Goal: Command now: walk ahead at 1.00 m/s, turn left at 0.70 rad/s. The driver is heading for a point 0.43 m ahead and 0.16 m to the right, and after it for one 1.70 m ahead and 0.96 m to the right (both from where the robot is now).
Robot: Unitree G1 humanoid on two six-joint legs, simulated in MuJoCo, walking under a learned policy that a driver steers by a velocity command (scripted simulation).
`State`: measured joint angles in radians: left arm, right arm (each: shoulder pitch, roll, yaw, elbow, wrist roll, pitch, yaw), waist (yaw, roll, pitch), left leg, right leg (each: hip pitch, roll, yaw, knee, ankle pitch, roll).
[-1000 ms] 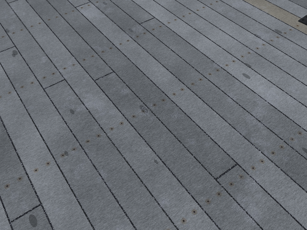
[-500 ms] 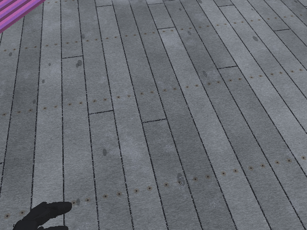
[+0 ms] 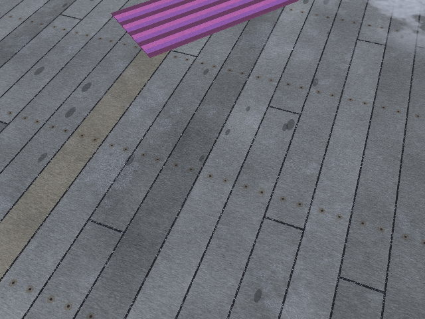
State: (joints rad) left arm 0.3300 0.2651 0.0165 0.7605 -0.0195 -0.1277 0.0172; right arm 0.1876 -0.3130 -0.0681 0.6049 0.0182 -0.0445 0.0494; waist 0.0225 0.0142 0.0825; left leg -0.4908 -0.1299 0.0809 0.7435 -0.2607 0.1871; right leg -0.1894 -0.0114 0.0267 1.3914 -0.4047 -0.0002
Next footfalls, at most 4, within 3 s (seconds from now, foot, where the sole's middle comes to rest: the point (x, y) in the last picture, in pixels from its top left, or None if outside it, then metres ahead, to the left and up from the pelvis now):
0.40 right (283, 274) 0.59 -0.17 -0.74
0.82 left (264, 163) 1.03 -0.14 -0.74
1.28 right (322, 205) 0.85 -0.33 -0.74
1.64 left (280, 159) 1.05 -0.20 -0.74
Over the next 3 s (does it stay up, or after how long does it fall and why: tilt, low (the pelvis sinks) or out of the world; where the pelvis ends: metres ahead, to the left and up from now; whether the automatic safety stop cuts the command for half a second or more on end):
stays up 1.52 -0.42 -0.01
